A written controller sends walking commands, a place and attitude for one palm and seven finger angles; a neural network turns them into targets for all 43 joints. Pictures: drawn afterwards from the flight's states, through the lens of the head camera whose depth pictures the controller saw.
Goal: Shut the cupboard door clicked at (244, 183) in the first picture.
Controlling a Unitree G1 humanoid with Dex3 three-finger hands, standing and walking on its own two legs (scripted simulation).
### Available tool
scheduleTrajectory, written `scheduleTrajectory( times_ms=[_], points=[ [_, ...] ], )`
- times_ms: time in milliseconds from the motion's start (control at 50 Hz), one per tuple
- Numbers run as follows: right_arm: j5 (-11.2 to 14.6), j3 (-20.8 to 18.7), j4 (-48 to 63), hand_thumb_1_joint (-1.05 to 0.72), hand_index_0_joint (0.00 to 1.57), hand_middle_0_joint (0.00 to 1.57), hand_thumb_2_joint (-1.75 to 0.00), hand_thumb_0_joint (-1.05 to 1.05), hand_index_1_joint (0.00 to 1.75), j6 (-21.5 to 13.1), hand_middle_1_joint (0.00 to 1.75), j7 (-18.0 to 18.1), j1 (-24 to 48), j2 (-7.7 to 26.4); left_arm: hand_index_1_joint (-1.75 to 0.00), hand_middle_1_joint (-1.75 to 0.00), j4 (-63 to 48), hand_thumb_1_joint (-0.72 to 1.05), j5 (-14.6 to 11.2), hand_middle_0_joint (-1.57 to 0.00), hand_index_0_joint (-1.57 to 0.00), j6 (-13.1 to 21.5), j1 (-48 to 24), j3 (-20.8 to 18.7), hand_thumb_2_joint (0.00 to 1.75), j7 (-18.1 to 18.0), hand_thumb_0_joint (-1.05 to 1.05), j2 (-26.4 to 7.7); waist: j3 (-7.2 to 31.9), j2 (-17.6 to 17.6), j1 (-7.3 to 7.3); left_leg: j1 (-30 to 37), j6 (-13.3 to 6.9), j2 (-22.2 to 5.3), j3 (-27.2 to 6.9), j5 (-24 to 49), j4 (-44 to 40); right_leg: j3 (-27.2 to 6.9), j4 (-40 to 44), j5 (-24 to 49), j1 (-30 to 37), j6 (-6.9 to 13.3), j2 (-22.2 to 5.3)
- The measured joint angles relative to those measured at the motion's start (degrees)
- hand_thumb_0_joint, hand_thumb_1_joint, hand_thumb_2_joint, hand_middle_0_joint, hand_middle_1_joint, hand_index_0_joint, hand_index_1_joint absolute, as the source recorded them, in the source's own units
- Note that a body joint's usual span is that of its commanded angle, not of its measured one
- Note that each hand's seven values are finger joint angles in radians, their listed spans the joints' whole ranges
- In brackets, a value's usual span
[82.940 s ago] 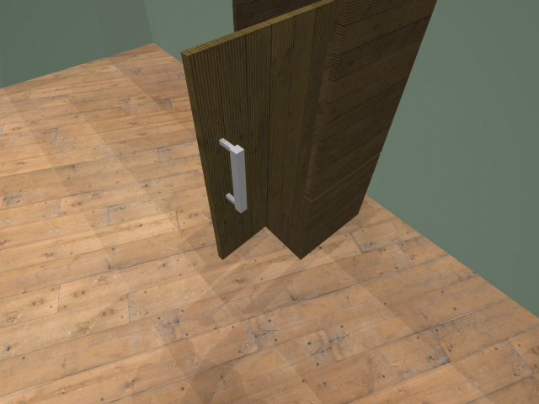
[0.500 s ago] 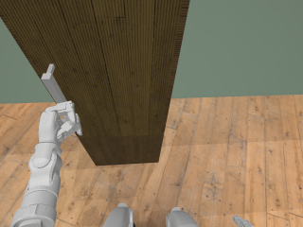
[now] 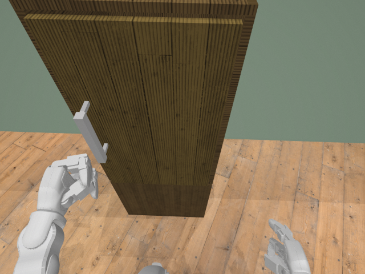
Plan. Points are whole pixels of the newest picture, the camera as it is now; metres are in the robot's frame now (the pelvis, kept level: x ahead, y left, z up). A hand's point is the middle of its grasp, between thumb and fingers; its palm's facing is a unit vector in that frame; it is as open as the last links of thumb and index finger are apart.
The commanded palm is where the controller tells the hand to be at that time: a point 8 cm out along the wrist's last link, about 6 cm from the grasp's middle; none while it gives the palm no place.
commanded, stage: draw the hand back to the body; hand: left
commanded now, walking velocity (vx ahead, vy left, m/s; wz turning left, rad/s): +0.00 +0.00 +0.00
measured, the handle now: (94, 134) +0.42 +0.25 +0.04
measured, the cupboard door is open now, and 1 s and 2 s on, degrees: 0 0 0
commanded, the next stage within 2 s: step back with the hand held close in 1.36 s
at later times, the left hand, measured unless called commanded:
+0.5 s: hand (50, 193) +0.23 +0.23 +0.14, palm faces +0.27 -0.90 -0.33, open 3.2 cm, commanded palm +0.19 +0.28 +0.16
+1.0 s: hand out of the picture +0.21 +0.27 +0.22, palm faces +0.44 -0.80 -0.41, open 6.2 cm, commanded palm +0.16 +0.30 +0.24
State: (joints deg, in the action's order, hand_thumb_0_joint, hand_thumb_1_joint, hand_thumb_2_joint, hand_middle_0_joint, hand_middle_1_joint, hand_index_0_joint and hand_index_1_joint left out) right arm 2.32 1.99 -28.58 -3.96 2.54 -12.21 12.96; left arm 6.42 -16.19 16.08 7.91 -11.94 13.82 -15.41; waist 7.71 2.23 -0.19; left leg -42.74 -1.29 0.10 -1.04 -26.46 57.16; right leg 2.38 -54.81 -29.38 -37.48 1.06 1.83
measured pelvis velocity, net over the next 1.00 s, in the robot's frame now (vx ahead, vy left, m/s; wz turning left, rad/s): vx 0.02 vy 0.00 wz -0.01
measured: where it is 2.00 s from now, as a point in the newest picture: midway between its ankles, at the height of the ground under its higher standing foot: outside the picture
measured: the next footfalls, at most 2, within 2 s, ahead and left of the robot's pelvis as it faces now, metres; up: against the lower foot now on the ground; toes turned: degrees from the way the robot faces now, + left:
none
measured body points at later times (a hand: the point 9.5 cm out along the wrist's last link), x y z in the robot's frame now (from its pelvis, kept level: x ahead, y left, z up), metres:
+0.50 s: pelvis +0.00 +0.00 +0.04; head -0.01 -0.02 +0.49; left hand +0.21 +0.28 +0.16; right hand +0.17 -0.24 -0.04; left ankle +0.02 +0.10 -0.68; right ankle -0.02 -0.11 -0.68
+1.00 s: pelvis +0.02 +0.00 +0.06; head -0.01 -0.02 +0.51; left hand +0.18 +0.31 +0.25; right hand +0.21 -0.21 -0.02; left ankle +0.02 +0.10 -0.68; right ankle -0.02 -0.11 -0.68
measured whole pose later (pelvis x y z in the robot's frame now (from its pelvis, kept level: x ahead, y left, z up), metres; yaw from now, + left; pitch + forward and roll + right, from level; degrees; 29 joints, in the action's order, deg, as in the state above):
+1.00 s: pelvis +0.02 +0.00 +0.06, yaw -1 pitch -3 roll +0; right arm 0.9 2.1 -35.6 -5.9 4.0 -10.8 12.7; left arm -21.9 -4.0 3.2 25.8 -19.4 -5.9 -20.5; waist 1.1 3.9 -3.9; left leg -8.9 -1.7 1.5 0.8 -14.6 26.5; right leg 0.0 -25.2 -17.4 -4.8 0.4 0.4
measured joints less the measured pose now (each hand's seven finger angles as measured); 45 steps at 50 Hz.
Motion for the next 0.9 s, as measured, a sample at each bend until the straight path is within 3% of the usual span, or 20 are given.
scheduleTrajectory(
  times_ms=[300, 400, 500, 640, 900],
  points=[
    [0.98, 0.23, -1.15, -0.9, 0.2, 0.2, -0.9, 0.01, 0.3, -2.59, 0.3, 1.7, -4.39, 2.13, -1.47, -1.47, -8.01, 0.9, -3.65, -1.28, -1.28, -5.75, 7.37, -3.75, 0.9, 2.4, 0.01, -2.31, -0.31, 1.0, 0.39, 7.85, 0.3, -0.02, -0.27, 2.51, -5.9, 0.12, 5.98, 2.55, 7.87, 0.25, 0.08],
    [0.35, -0.35, -2.4, -0.9, 0.2, 0.2, -0.9, 0.01, 0.3, -1.28, 0.3, 3.14, -3.23, 1.52, -1.39, -1.39, -12.61, 0.9, 6.45, -1.2, -1.2, -10.16, 9.82, -1.11, 0.9, -10.66, 0.01, -3.72, -1.48, 1.01, -0.1, 12.94, 0.25, 0.12, 0.38, 4.71, -10.79, -0.61, 10.39, 4.71, 12.5, 0.15, -0.1],
    [0.03, 0.08, -3.57, -0.9, 0.2, 0.2, -0.9, 0.01, 0.3, -0.46, 0.3, 3.82, -1.87, 0.95, -1.26, -1.26, -15.97, 0.9, 10.57, -1.08, -1.09, -12.61, 13.04, 0.32, 0.9, -17.64, 0.01, -3.7, -3.02, 1.19, -0.56, 18.94, -0.07, 0.43, 0.94, 7.14, -16.63, -1.25, 15.92, 7.16, 18.19, -0.13, -0.44],
    [-0.39, 0.71, -5.41, -0.9, 0.2, 0.2, -0.9, 0.01, 0.3, -1.04, 0.3, 3.5, -0.04, 0.33, -1.06, -1.06, -18.0, 0.9, 12.24, -0.9, -0.91, -13.39, 13.5, -1.14, 0.9, -20.3, 0.01, -3.67, -5.12, 1.36, -1.99, 26.09, -0.31, 0.97, 1.28, 9.49, -23.01, -1.69, 22.08, 9.53, 25.14, -0.42, -0.97],
    [-1.3, 0.59, -6.55, -0.9, 0.2, 0.2, -0.9, 0.01, 0.3, -1.94, 0.3, 1.76, 1.59, -0.35, -0.68, -0.68, -25.45, 0.9, 12.47, -0.55, -0.55, -13.22, 16.76, -5.26, 0.9, -19.79, 0.01, -4.22, -6.57, 1.4, -3.41, 32.94, -0.49, 1.41, 1.81, 11.55, -29.72, -2.32, 28.59, 11.68, 31.72, -0.7, -1.42]
  ],
)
